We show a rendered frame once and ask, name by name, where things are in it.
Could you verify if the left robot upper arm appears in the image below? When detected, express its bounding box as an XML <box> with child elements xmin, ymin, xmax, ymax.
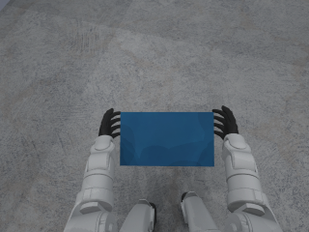
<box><xmin>64</xmin><ymin>210</ymin><xmax>118</xmax><ymax>232</ymax></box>

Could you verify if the robot right forearm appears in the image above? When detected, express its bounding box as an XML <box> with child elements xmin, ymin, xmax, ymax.
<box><xmin>221</xmin><ymin>133</ymin><xmax>281</xmax><ymax>228</ymax></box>

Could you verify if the robot thigh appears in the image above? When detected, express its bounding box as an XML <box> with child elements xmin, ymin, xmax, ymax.
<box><xmin>181</xmin><ymin>196</ymin><xmax>221</xmax><ymax>232</ymax></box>
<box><xmin>119</xmin><ymin>204</ymin><xmax>155</xmax><ymax>232</ymax></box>

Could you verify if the carton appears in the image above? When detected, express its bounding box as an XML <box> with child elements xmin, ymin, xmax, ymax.
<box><xmin>120</xmin><ymin>112</ymin><xmax>214</xmax><ymax>167</ymax></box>

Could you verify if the right robot upper arm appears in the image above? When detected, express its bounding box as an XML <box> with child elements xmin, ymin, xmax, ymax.
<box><xmin>224</xmin><ymin>211</ymin><xmax>283</xmax><ymax>232</ymax></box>

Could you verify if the robot left thigh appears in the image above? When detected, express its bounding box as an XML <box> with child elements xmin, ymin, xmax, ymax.
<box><xmin>119</xmin><ymin>204</ymin><xmax>155</xmax><ymax>232</ymax></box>

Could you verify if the robot left forearm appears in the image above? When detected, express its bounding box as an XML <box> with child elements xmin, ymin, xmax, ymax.
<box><xmin>64</xmin><ymin>134</ymin><xmax>117</xmax><ymax>232</ymax></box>

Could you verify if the right robot hand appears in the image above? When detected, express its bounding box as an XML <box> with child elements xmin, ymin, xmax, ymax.
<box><xmin>212</xmin><ymin>105</ymin><xmax>239</xmax><ymax>140</ymax></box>

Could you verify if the left robot hand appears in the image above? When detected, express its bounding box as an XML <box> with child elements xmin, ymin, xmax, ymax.
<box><xmin>98</xmin><ymin>108</ymin><xmax>121</xmax><ymax>139</ymax></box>

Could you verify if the robot right thigh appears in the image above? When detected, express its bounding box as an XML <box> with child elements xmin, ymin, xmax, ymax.
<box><xmin>181</xmin><ymin>196</ymin><xmax>221</xmax><ymax>232</ymax></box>

